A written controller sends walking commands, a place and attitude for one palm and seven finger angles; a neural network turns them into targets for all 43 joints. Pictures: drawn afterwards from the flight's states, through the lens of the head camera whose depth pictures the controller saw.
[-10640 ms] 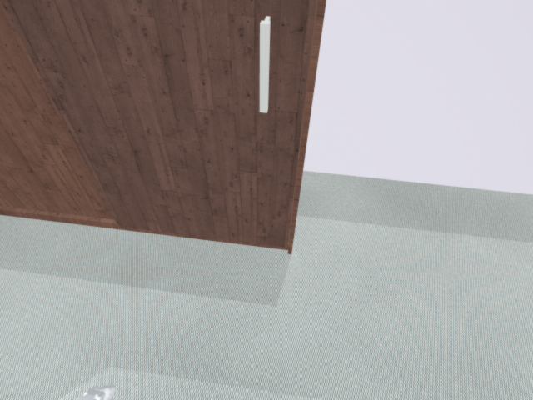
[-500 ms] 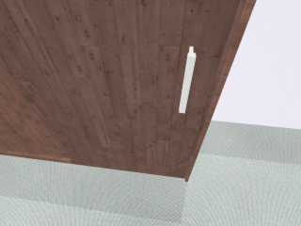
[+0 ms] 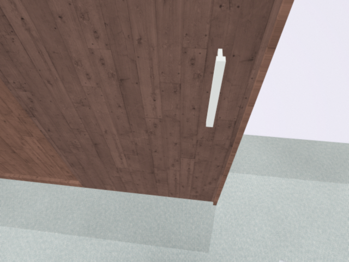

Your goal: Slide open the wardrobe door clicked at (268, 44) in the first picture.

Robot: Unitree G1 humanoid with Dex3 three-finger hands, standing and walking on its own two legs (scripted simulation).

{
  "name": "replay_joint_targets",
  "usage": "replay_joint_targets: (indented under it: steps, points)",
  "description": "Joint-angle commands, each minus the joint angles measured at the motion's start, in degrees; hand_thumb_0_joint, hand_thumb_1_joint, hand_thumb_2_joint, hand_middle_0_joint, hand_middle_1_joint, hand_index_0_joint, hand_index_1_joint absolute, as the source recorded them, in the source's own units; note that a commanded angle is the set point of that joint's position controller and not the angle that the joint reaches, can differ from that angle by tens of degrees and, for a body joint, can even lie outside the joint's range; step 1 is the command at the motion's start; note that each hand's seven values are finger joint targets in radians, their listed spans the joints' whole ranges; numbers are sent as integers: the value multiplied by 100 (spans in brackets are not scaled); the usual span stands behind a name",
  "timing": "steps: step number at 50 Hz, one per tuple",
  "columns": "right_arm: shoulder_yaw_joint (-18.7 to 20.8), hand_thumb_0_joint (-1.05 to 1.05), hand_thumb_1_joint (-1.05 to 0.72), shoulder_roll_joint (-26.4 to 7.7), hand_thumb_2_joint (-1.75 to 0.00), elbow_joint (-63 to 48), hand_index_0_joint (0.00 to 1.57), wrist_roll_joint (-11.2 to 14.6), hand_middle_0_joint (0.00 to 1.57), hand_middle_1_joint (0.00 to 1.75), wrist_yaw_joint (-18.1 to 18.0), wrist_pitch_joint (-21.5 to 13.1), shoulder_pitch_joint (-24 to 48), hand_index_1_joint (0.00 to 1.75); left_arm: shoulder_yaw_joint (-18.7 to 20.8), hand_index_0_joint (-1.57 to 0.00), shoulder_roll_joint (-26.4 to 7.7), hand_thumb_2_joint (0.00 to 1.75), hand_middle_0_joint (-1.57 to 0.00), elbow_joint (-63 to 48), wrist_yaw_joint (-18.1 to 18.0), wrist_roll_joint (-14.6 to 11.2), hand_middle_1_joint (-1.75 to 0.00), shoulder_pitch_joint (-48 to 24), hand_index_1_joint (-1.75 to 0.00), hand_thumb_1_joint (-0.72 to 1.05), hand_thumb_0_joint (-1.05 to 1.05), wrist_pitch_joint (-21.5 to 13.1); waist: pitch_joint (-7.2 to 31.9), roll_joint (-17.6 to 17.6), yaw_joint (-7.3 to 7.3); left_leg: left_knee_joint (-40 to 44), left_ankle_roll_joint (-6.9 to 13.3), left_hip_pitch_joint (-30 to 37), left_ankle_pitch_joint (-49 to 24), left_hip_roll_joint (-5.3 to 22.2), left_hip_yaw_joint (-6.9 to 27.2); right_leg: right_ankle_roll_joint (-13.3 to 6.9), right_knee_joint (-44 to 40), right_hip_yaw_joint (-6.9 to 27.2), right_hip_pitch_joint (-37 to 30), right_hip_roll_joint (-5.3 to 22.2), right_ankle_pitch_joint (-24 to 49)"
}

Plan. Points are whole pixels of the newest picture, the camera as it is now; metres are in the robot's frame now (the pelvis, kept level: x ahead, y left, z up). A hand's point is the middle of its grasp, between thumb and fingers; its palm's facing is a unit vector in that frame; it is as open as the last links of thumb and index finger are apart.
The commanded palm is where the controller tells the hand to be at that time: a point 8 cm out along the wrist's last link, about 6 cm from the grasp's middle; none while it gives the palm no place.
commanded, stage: raise the hand with hooked fingers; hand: right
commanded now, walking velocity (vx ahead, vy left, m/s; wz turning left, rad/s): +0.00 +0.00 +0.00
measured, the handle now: (214, 91) +0.53 -0.08 +0.10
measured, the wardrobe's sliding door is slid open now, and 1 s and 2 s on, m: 0.00 0.00 0.00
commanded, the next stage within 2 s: none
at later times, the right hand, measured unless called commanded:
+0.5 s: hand out of the picture +0.14 -0.20 +0.01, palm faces +0.21 +0.97 -0.09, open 9.5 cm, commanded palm +0.14 -0.26 +0.00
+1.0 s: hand (306, 217) +0.22 -0.25 +0.04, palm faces +0.07 +1.00 -0.05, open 12.5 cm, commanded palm +0.19 -0.30 +0.07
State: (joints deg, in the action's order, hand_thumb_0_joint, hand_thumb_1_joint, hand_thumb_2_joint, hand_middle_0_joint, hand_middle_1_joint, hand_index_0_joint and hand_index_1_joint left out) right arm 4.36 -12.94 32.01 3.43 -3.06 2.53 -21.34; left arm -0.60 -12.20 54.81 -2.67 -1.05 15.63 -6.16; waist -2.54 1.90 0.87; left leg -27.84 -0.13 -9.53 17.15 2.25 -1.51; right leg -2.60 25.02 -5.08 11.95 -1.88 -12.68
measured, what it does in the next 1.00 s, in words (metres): stands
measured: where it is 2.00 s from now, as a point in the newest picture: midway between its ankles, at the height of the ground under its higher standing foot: outside the picture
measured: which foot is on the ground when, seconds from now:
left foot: down 0.00-1.00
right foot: down 0.00-1.00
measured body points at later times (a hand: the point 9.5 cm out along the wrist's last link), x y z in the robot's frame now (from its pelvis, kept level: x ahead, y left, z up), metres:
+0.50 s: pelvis -0.04 +0.05 -0.07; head +0.00 +0.03 +0.38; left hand +0.19 +0.28 -0.12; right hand +0.12 -0.26 +0.02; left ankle -0.03 +0.13 -0.74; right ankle +0.01 -0.08 -0.74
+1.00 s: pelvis -0.01 +0.00 -0.03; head +0.03 -0.01 +0.42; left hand +0.16 +0.25 -0.11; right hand +0.21 -0.30 +0.04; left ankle -0.03 +0.13 -0.74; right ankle +0.01 -0.08 -0.74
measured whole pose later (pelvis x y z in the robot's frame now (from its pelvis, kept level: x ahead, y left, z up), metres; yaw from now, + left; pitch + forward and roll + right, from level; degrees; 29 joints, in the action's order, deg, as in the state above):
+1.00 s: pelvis -0.01 +0.00 -0.03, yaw -2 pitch +8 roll +2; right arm 19.2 -19.2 2.8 20.4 21.8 -12.2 -15.7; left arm 0.0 -15.2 35.4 -5.7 -2.6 15.1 -14.8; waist 4.7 -1.0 1.1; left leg -43.6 -0.4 -27.0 24.6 0.4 -3.7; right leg -2.8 46.8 -2.1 33.3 0.4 -21.7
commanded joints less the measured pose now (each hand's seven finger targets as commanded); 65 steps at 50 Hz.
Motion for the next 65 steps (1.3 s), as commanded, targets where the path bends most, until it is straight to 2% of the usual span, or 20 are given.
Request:
replay_joint_targets:
  steps: [1, 2, 6, 7, 9, 13, 17, 20, 24, 28, 30, 33, 36, 41, 43, 48, 52, 58, 61, 65]
  points:
    - [77, 0, -78, -106, -85, -3747, 21, 582, 21, 37, -294, -953, 741, 37, 315, -20, -904, 90, -20, -1555, -78, -115, -30, -330, -30, 90, 0, -933, 764, -958, -316, -479, 137, -1268, -16, -152, -313, 354, -213, 947, -726, 555, 1414]
    - [268, 0, -76, -259, -84, -3625, 21, 589, 21, 39, -155, -1222, 762, 39, 392, -20, -987, 90, -20, -1716, -78, -61, -30, -472, -30, 90, 0, -973, 487, -668, -378, -260, 143, -1469, -90, -174, -354, 309, 91, 902, -300, 469, 651]
    - [888, 0, -67, 78, -80, -1535, 22, 986, 22, 45, 890, -2583, -1376, 45, 521, -20, -957, 90, -20, -2054, 61, 43, -30, -782, -30, 90, 0, -863, 162, 1673, 104, -1029, 134, -2425, 40, -327, -574, 348, 1354, 670, 1831, 272, 53]
    - [955, 0, -64, 25, -79, -1552, 22, 1133, 22, 47, 1308, -3005, -1442, 47, 570, -20, -968, 90, -20, -2177, 102, 19, -30, -868, -30, 90, 0, -878, 257, 1824, 183, -1261, 135, -2598, 216, -309, -493, 373, 1608, 577, 2218, 228, -153]
    - [1397, 0, -60, -451, -77, -1342, 22, 1439, 22, 50, 2147, -3463, -1432, 50, 607, -20, -1050, 90, -20, -2565, 204, -76, -30, -967, -30, 90, 0, -920, 654, 1175, 313, -1521, 204, -2397, -31, -180, -177, 391, 1975, 442, 2455, 97, -163]
    - [2127, 0, -50, -1344, -73, -2642, 23, 1784, 23, 55, 2547, -3075, -399, 55, 574, -20, -1010, 90, -20, -3185, 66, -117, -30, -1065, -30, 90, 0, -892, 1638, -544, 424, -1524, 132, -2260, 778, -107, 297, 261, 2293, 209, 2589, -20, -624]
    - [2067, 0, -41, -1589, -69, -5002, 24, 1720, 24, 62, 2006, -3776, 1317, 62, 458, -20, -772, 90, -20, -3129, -125, -4, -30, -701, -30, 90, 0, -1014, 2302, -1192, -35, -1519, 98, -2539, 889, -166, 591, 76, 2678, 467, 1992, 199, -384]
    - [1294, 0, -34, -1088, -66, -5278, 24, 1647, 24, 66, 1890, -4222, 1371, 66, 377, -20, -837, 90, -20, -2807, -252, 8, -30, -552, -30, 90, 0, -1212, 1778, -1064, -409, -1519, 139, -3095, 1305, -257, 578, 40, 2847, 608, 2092, 293, -778]
    - [1082, 0, -25, -1341, -62, -3892, 25, 1682, 25, 72, 2531, -3540, 1248, 72, 279, -20, -1058, 90, -20, -2601, -383, -153, -30, -493, -30, 90, 0, -1301, 1017, -495, -578, -1101, 23, -3007, 1546, -200, 786, 16, 2871, 685, 2625, 309, -1071]
    - [1938, 0, -15, -2069, -58, -2678, 25, 1877, 25, 78, 2916, -1930, 1096, 78, 222, -20, -1075, 90, -20, -2834, -533, -248, -30, -609, -30, 90, 0, -1062, 1125, -20, -134, -668, -112, -2141, 1385, 60, 1103, 50, 2600, 660, 2820, 232, -861]
    - [2434, 0, -11, -2215, -56, -2942, 26, 2085, 26, 81, 2794, -1548, 1003, 81, 193, -20, -990, 90, -20, -2990, -508, -211, -30, -659, -30, 90, 0, -979, 1625, -64, 134, -741, -197, -1540, 472, 166, 1004, 87, 2444, 691, 2549, 215, -370]
    - [3045, 0, -4, -2171, -53, -3621, 26, 2286, 26, 86, 2330, -1725, 547, 86, 222, -20, -790, 90, -20, -3070, -375, -118, -30, -609, -30, 90, 0, -1010, 2380, -129, 453, -1218, -188, -831, -1620, 45, 536, 131, 2188, 744, 2010, 246, 621]
    - [2638, 0, 3, -1590, -50, -4154, 27, 2149, 27, 90, 2104, -2224, 172, 90, 305, -20, -720, 90, -20, -3003, -205, -112, -30, -462, -30, 90, 0, -1096, 2372, -319, 337, -1468, -175, -1031, -2883, -135, 115, 114, 1990, 579, 1458, 212, 1224]
    - [1822, 0, 15, -1250, -45, -3782, 27, 1856, 27, 98, 2443, -2180, 616, 98, 384, -20, -1014, 90, -20, -2824, -182, -158, -30, -236, -30, 90, 0, -1180, 1685, -393, -108, -1308, -53, -1978, -1756, -327, -167, 60, 1867, 633, 1175, 269, 1122]
    - [1905, 0, 20, -1496, -43, -3746, 28, 1873, 28, 100, 2589, -1991, 893, 100, 379, -20, -1107, 90, -20, -2814, -256, -181, -30, -214, -30, 90, 0, -1193, 1609, -323, -98, -1168, 9, -1941, -1395, -340, -160, 56, 1766, 677, 1145, 282, 950]
    - [2520, 0, 31, -2240, -38, -4723, 29, 1908, 29, 108, 2379, -2061, 1666, 108, 293, -20, -1045, 90, -20, -2860, -374, -143, -30, -316, -30, 90, 0, -1262, 2319, -726, 111, -1155, 127, -1508, -1261, -346, -251, 115, 1476, 832, 435, 321, 1364]
    - [2338, 0, 41, -1891, -34, -4668, 29, 1877, 29, 114, 2094, -1998, 1507, 114, 187, -20, -954, 90, -20, -2812, -315, -149, -30, -366, -30, 90, 0, -1253, 1955, -1064, 111, -1088, 130, -1702, -919, -360, -391, 295, 1234, 1018, 148, 427, 1589]
    - [1985, 0, 50, -1796, -30, -3651, 30, 1767, 30, 120, 2328, -909, 2042, 120, 111, -20, -1042, 90, -20, -2939, -378, -270, -30, -504, -30, 90, 0, -1055, 1141, -804, 82, -652, 148, -1620, -387, -363, -408, 304, 694, 1115, 468, 430, 309]
    - [2158, 0, 50, -2106, -30, -3778, 30, 1727, 30, 120, 2357, -589, 2572, 120, 69, -20, -1044, 90, -20, -3040, -435, -291, -30, -612, -30, 90, 0, -1007, 1329, -655, 77, -501, 128, -1519, -258, -358, -371, 234, 547, 1154, 319, 412, -56]
    - [2431, 0, 50, -2464, -30, -4284, 30, 1717, 30, 120, 2268, -809, 3340, 120, -32, -20, -958, 90, -20, -3037, -464, -252, -30, -719, -30, 90, 0, -1031, 1589, -883, 93, -366, 172, -1290, -266, -379, -321, 242, 416, 1178, -100, 396, -1]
